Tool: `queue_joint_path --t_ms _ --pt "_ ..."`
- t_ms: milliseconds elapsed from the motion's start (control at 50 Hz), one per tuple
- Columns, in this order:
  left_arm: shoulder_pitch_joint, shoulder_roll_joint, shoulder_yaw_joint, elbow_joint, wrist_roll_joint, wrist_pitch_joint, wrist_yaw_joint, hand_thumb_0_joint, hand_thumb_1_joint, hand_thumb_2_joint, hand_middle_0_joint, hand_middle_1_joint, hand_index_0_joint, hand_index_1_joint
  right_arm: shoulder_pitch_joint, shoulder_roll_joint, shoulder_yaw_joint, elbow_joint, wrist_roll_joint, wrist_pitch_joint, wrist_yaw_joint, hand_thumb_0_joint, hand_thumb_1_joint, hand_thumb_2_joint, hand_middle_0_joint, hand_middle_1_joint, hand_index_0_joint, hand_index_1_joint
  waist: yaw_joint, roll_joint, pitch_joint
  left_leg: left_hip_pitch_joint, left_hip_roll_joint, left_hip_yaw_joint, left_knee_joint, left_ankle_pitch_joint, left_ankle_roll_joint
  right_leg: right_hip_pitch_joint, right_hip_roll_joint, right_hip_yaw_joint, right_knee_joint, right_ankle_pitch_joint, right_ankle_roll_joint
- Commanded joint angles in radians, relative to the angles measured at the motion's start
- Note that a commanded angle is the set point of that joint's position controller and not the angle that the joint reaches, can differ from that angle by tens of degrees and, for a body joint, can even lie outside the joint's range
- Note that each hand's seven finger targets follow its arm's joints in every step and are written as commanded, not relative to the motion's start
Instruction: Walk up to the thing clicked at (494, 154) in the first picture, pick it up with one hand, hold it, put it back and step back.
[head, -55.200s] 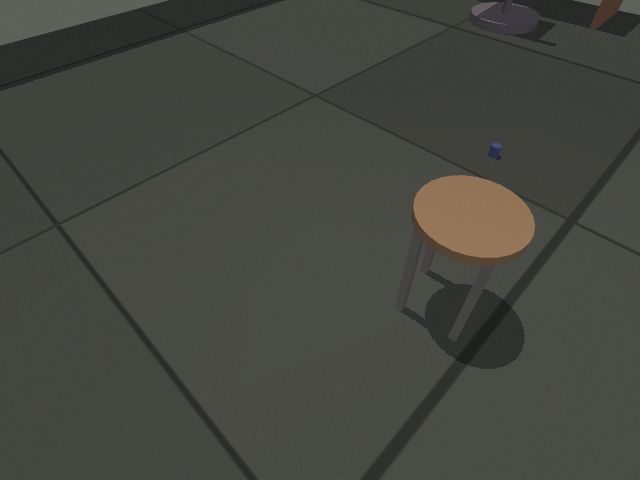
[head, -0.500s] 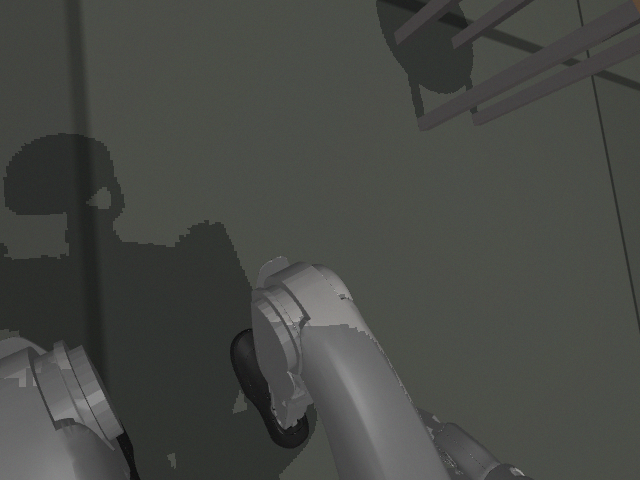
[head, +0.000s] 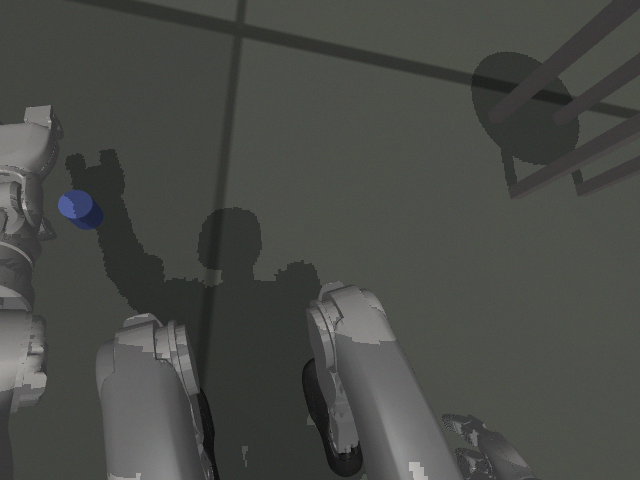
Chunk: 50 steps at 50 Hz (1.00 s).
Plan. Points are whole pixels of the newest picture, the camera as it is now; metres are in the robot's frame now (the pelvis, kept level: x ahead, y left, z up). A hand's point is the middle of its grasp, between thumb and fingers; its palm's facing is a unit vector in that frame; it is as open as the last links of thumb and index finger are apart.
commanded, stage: withdraw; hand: left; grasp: from above
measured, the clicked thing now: (82, 210) +0.54 +0.30 -0.33
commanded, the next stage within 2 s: home in 0.14 s
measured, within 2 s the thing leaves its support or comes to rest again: neither
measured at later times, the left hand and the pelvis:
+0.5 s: hand (53, 194) +0.51 +0.30 -0.19, palm faces -0.33 -0.16 -0.93, open 12.7 cm; pelvis +0.01 +0.00 -0.04, yaw -1 degrees
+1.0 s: hand out of the picture +0.34 +0.27 +0.01, palm faces -0.11 -0.82 -0.56, open 7.5 cm; pelvis +0.01 +0.00 +0.13, yaw +6 degrees
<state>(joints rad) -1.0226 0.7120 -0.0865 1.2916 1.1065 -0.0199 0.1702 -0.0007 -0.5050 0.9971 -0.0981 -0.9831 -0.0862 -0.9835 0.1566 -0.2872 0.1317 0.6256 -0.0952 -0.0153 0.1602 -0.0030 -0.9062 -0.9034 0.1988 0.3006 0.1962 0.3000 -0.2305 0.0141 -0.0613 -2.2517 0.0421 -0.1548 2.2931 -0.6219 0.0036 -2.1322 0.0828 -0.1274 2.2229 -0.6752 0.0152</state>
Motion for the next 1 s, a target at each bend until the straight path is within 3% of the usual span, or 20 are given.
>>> queue_joint_path --t_ms 0,60,100,120,180,220,260,320,340,360,420,480,500,580,640,660,720,880,940,980 --pt "-0.311 0.213 0.042 -0.076 0.021 -0.033 0.019 0.000 -0.488 0.985 -0.092 -0.974 -0.090 -0.976 0.203 -0.224 -0.064 -0.016 0.001 0.018 -0.055 0.000 -0.888 -0.897 0.200 0.300 0.200 0.300 -0.049 0.174 -0.528 0.366 -0.015 0.071 -0.202 0.064 0.029 0.300 0.035 -0.006 -0.267 0.127 -0.060" --pt "-0.322 0.237 0.054 -0.017 0.039 -0.067 0.050 0.000 -0.500 0.988 -0.082 -0.981 -0.081 -0.981 0.192 -0.218 -0.043 -0.011 -0.008 0.016 -0.068 0.000 -0.890 -0.896 0.200 0.300 0.200 0.300 -0.058 0.165 -0.503 0.326 -0.017 0.074 -0.186 0.042 0.032 0.281 0.034 -0.002 -0.254 0.099 -0.056" --pt "-0.341 0.296 0.086 0.014 0.066 -0.095 0.079 0.000 -0.507 0.991 -0.080 -0.983 -0.079 -0.983 0.194 -0.234 -0.034 -0.010 -0.019 0.012 -0.076 0.000 -0.890 -0.895 0.200 0.299 0.199 0.299 -0.061 0.168 -0.502 0.308 -0.021 0.075 -0.166 0.027 0.031 0.270 0.033 -0.003 -0.249 0.066 -0.059" --pt "-0.350 0.311 0.092 0.016 0.073 -0.108 0.094 0.000 -0.500 0.983 -0.079 -0.985 -0.082 -0.980 0.185 -0.228 -0.030 -0.009 -0.020 0.008 -0.077 0.000 -0.889 -0.894 0.200 0.299 0.199 0.299 -0.056 0.188 -0.524 0.323 -0.019 0.076 -0.162 0.023 0.028 0.268 0.032 0.000 -0.231 0.065 -0.057" --pt "-0.430 0.336 0.098 0.029 0.099 -0.146 0.144 0.000 -0.513 0.986 -0.073 -0.990 -0.077 -0.985 0.198 -0.244 -0.016 0.003 -0.035 -0.005 -0.080 0.000 -0.891 -0.894 0.200 0.299 0.199 0.299 -0.090 0.245 -0.544 0.359 -0.016 0.060 -0.138 0.018 0.021 0.227 0.031 -0.017 -0.196 0.063 -0.059" --pt "-0.463 0.376 0.123 0.024 0.108 -0.161 0.182 0.000 -0.505 0.976 -0.072 -0.991 -0.080 -0.981 0.208 -0.254 -0.012 0.004 -0.044 -0.014 -0.082 0.000 -0.890 -0.893 0.200 0.299 0.199 0.299 -0.089 0.292 -0.589 0.387 -0.013 0.060 -0.127 0.044 0.019 0.237 0.029 -0.027 -0.178 0.104 -0.054" --pt "-0.478 0.391 0.133 0.030 0.118 -0.164 0.212 0.000 -0.345 0.853 -0.232 -0.831 -0.210 -0.821 0.212 -0.263 -0.015 0.011 -0.053 -0.021 -0.084 0.000 -0.884 -0.895 0.199 0.299 0.199 0.299 -0.085 0.339 -0.600 0.421 -0.010 0.058 -0.123 0.044 0.012 0.211 0.028 -0.041 -0.162 0.109 -0.058" --pt "-0.507 0.372 0.137 -0.011 0.104 -0.154 0.234 0.000 -0.238 0.900 -0.243 -0.659 -0.218 -0.682 0.242 -0.274 -0.022 0.024 -0.066 -0.041 -0.078 0.000 -0.884 -0.895 0.199 0.299 0.199 0.299 -0.107 0.411 -0.658 0.497 -0.005 0.052 -0.122 0.078 0.006 0.202 0.023 -0.073 -0.132 0.171 -0.056" --pt "-0.507 0.396 0.161 -0.043 0.089 -0.145 0.239 0.000 -0.215 0.909 -0.245 -0.660 -0.219 -0.683 0.245 -0.288 -0.033 0.021 -0.061 -0.043 -0.077 0.000 -0.884 -0.895 0.199 0.299 0.199 0.299 -0.078 0.433 -0.695 0.535 -0.006 0.053 -0.128 0.095 0.004 0.180 0.018 -0.083 -0.130 0.188 -0.059" --pt "-0.469 0.386 0.160 -0.060 0.073 -0.131 0.237 0.000 -0.166 0.944 -0.252 -0.674 -0.226 -0.697 0.249 -0.279 -0.036 0.014 -0.061 -0.047 -0.071 0.000 -0.884 -0.895 0.199 0.299 0.199 0.299 -0.071 0.469 -0.742 0.559 -0.004 0.054 -0.132 0.115 0.003 0.213 0.017 -0.078 -0.126 0.205 -0.058" --pt "-0.413 0.378 0.188 -0.103 0.000 -0.086 0.217 0.000 -0.049 0.938 -0.246 -0.632 -0.223 -0.652 0.267 -0.288 -0.061 0.023 -0.051 -0.046 -0.057 0.000 -0.886 -0.895 0.199 0.299 0.199 0.299 -0.041 0.461 -0.782 0.566 -0.005 0.059 -0.149 0.147 0.005 0.229 0.015 -0.084 -0.141 0.234 -0.059" --pt "-0.342 0.356 0.211 -0.204 -0.102 -0.038 0.169 0.000 0.115 0.968 -0.246 -0.604 -0.226 -0.622 0.278 -0.271 -0.085 0.019 -0.030 -0.037 -0.046 0.000 -0.887 -0.896 0.199 0.299 0.199 0.299 0.002 0.456 -0.860 0.605 -0.007 0.074 -0.172 0.202 0.013 0.301 0.016 -0.067 -0.177 0.277 -0.056" --pt "-0.285 0.312 0.209 -0.215 -0.143 -0.020 0.145 0.000 0.175 0.963 -0.243 -0.582 -0.224 -0.599 0.286 -0.260 -0.095 0.024 -0.022 -0.033 -0.043 0.000 -0.889 -0.896 0.199 0.299 0.199 0.299 0.009 0.446 -0.838 0.614 -0.009 0.078 -0.187 0.214 0.014 0.315 0.012 -0.058 -0.190 0.283 -0.055" --pt "-0.132 0.239 0.212 -0.394 -0.283 0.033 0.039 0.000 0.463 0.925 -0.223 -0.459 -0.212 -0.469 0.287 -0.236 -0.131 0.014 0.023 -0.006 -0.038 0.000 -0.893 -0.898 0.200 0.299 0.199 0.299 0.063 0.397 -0.911 0.671 -0.013 0.086 -0.261 0.268 0.023 0.430 0.015 -0.024 -0.257 0.326 -0.051" --pt "0.027 0.166 0.228 -0.502 -0.392 0.069 -0.030 0.000 0.681 0.944 -0.218 -0.396 -0.212 -0.401 0.257 -0.224 -0.158 -0.013 0.053 0.016 -0.045 0.000 -0.896 -0.898 0.200 0.300 0.200 0.300 0.084 0.279 -0.812 0.624 -0.015 0.085 -0.321 0.220 0.032 0.428 0.012 -0.001 -0.333 0.285 -0.056" --pt "0.071 0.118 0.211 -0.555 -0.433 0.075 -0.053 0.000 0.748 0.939 -0.215 -0.380 -0.210 -0.385 0.237 -0.204 -0.160 -0.020 0.061 0.020 -0.049 0.000 -0.897 -0.899 0.200 0.300 0.200 0.300 0.083 0.265 -0.793 0.630 -0.014 0.081 -0.349 0.202 0.033 0.445 0.009 0.005 -0.352 0.275 -0.054" --pt "0.164 0.065 0.206 -0.678 -0.529 0.099 -0.100 0.000 0.922 0.961 -0.214 -0.343 -0.212 -0.345 0.199 -0.174 -0.173 -0.051 0.081 0.027 -0.066 0.000 -0.898 -0.899 0.200 0.300 0.200 0.300 0.096 0.184 -0.755 0.641 -0.010 0.076 -0.424 0.125 0.043 0.499 0.006 0.027 -0.435 0.219 -0.049" --pt "0.364 -0.102 0.169 -0.892 -0.760 0.126 -0.118 0.000 0.912 0.932 -0.207 -0.321 -0.206 -0.322 0.110 -0.153 -0.193 -0.096 0.107 -0.015 -0.129 0.000 -0.898 -0.900 0.200 0.300 0.200 0.300 0.106 0.173 -0.658 0.859 -0.004 0.040 -0.647 0.037 0.028 0.581 -0.019 0.043 -0.592 0.146 -0.051" --pt "0.458 -0.127 0.190 -0.918 -0.840 0.152 -0.105 0.000 0.905 0.914 -0.203 -0.307 -0.202 -0.308 0.070 -0.149 -0.192 -0.109 0.114 -0.036 -0.156 0.000 -0.898 -0.900 0.201 0.300 0.201 0.300 0.129 0.148 -0.616 0.928 -0.004 0.030 -0.734 -0.025 0.025 0.636 -0.022 0.054 -0.664 0.101 -0.048" --pt "0.503 -0.153 0.187 -0.992 -0.903 0.168 -0.097 0.000 0.902 0.907 -0.202 -0.303 -0.201 -0.303 0.046 -0.138 -0.189 -0.126 0.120 -0.051 -0.174 0.000 -0.898 -0.900 0.201 0.300 0.200 0.300 0.127 0.136 -0.603 0.966 -0.010 0.044 -0.780 -0.041 0.027 0.704 -0.025 0.070 -0.737 0.079 -0.046"
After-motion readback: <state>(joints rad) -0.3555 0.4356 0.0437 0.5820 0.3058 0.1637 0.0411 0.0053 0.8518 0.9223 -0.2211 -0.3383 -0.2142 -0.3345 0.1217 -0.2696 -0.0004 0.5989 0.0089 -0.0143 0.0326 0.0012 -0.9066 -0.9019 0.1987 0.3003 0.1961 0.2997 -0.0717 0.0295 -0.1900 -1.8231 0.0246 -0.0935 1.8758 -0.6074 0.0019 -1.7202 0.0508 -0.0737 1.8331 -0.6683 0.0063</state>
